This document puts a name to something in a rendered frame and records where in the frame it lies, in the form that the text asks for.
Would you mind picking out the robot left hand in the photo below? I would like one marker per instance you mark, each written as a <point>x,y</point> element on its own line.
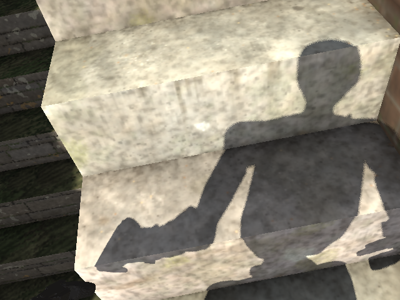
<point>62,290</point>

